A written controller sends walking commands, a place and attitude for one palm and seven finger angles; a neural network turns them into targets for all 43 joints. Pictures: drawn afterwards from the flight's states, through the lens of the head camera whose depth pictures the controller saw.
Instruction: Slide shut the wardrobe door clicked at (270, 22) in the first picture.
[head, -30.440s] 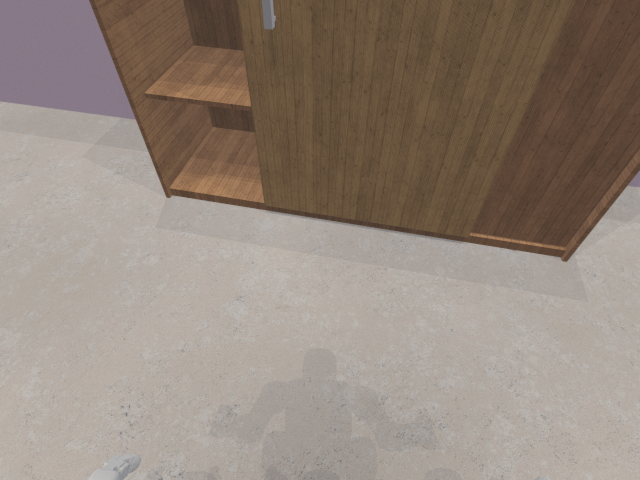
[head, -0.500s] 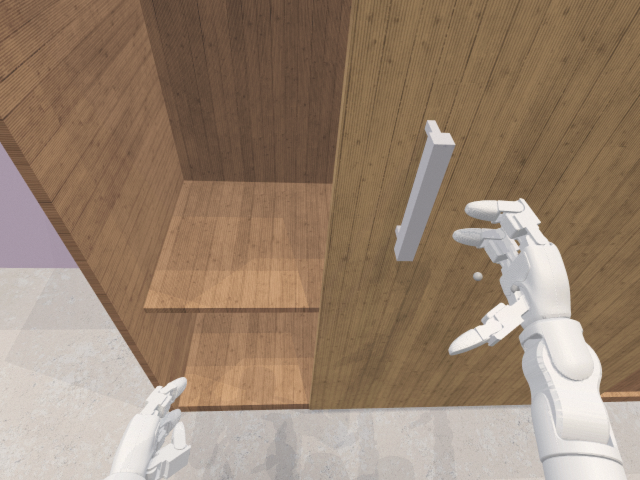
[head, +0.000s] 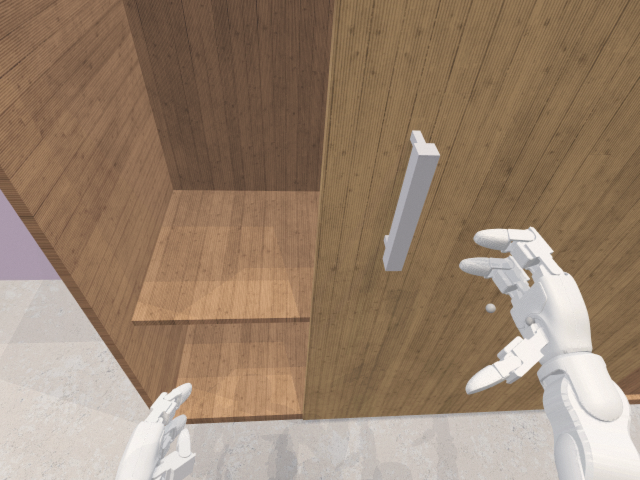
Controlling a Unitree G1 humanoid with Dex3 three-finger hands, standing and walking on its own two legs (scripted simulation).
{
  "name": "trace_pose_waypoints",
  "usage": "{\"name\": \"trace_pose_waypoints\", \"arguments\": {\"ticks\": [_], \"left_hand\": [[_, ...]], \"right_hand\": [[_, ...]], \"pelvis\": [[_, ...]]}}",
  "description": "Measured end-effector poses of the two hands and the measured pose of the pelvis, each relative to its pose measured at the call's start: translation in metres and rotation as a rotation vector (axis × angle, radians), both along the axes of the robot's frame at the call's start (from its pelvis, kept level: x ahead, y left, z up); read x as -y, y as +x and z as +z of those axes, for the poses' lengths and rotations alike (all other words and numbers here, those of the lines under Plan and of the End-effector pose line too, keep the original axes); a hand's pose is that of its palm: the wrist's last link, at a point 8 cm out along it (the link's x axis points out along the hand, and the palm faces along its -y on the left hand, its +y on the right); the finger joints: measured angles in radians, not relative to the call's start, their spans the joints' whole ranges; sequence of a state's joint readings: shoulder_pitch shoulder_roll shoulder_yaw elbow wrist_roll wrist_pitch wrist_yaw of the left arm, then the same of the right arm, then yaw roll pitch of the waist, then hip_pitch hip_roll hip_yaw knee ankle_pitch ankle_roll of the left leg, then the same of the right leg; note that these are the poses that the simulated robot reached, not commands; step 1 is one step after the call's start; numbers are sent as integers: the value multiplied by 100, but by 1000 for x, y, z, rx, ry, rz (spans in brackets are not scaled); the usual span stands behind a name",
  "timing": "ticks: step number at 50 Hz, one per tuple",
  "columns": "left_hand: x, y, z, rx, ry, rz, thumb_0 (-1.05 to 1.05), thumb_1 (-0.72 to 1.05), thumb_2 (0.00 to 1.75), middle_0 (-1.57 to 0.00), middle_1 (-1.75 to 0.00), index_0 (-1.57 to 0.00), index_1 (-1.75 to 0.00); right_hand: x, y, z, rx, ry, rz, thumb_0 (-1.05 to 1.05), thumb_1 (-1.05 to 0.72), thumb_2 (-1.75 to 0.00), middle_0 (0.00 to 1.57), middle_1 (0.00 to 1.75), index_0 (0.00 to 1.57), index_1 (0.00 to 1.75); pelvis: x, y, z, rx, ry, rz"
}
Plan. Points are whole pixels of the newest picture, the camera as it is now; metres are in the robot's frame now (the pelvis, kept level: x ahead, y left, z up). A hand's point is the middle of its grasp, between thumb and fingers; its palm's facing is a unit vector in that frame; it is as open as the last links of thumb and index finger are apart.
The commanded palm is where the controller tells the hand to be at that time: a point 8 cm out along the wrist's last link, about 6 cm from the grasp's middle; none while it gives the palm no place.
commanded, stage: draw the hand back to the body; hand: right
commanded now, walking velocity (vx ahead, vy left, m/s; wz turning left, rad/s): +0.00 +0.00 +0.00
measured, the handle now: (403, 205) +0.43 -0.09 +0.15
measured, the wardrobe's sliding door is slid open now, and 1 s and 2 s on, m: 0.38 0.38 0.38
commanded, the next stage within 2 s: step back with the hand held close in 1.50 s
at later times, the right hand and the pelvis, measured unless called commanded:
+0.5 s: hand (561, 345) +0.22 -0.21 +0.17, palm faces +0.13 +0.97 -0.22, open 14.4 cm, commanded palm +0.18 -0.25 +0.17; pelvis -0.01 +0.00 +0.00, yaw +0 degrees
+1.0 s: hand (626, 367) +0.20 -0.26 +0.17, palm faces +0.39 +0.84 -0.38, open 10.0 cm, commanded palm +0.14 -0.30 +0.18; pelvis -0.01 -0.01 +0.00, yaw +2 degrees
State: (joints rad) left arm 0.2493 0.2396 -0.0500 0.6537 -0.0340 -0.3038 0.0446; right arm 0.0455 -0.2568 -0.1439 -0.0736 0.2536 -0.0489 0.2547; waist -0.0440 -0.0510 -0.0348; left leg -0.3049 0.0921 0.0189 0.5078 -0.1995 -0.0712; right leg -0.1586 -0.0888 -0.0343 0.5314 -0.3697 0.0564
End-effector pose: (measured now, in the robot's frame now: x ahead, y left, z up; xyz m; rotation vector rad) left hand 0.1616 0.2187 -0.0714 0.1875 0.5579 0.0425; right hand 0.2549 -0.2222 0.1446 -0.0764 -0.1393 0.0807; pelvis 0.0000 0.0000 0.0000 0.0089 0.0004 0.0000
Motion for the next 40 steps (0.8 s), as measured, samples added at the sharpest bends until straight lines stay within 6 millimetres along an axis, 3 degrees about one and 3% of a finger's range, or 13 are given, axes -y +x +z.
{"name": "trace_pose_waypoints", "arguments": {"ticks": [7, 16, 22, 27, 35, 40], "left_hand": [[4, 5, 7, 53, -17, 1, 2, 90, 90, -20, -30, -20, -30], [12, 18, 20, 110, 0, -55, 2, 90, 90, -20, -30, -20, -30], [14, 18, 23, 137, -6, -62, 2, 90, 90, -20, -30, -20, -30], [11, 9, 19, 94, 11, -55, 2, 90, 90, -20, -30, -20, -30], [4, -20, -1, -68, 46, -13, 2, 90, 90, -20, -30, -20, -30], [3, -31, -9, -100, 50, 14, 2, 90, 90, -20, -30, -20, -30]], "right_hand": [[15, -19, 10, -34, 2, -35, -2, 55, -20, 26, 115, 25, 115], [25, -46, 5, -54, -2, -69, -2, 55, -20, 25, 115, 25, 115], [33, -56, 16, -18, -26, -84, -2, 52, -21, 25, 113, 25, 113], [38, -74, 35, 100, -173, -264, -2, 42, -26, 25, 107, 24, 107], [51, -95, 19, 76, -250, -400, -1, 17, -38, 24, 92, 24, 92], [58, -98, 30, 125, -306, -430, -1, 0, -47, 24, 82, 23, 82]], "pelvis": [[3, 4, 1, 19, -3, 2], [1, -5, 1, 42, 1, -4], [0, -8, 1, 53, 2, -7], [0, -11, 3, 49, 9, 3], [4, -18, 4, 51, 6, 5], [8, -16, 4, 63, 5, 6]]}}
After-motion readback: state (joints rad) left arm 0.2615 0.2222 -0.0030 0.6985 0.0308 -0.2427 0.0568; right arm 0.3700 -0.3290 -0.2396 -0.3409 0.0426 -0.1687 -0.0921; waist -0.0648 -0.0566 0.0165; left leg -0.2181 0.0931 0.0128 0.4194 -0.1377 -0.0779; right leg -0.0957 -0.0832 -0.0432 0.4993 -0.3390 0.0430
